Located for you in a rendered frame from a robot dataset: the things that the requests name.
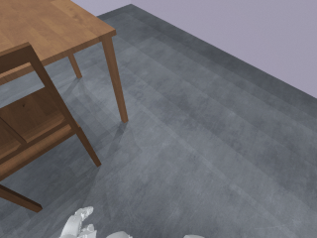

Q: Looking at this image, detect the table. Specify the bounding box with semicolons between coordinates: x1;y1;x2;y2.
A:
0;0;129;123

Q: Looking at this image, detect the left robot hand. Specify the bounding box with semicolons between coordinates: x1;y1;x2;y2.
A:
60;206;97;238

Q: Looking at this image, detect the chair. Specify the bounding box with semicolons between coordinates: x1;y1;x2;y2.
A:
0;42;102;213

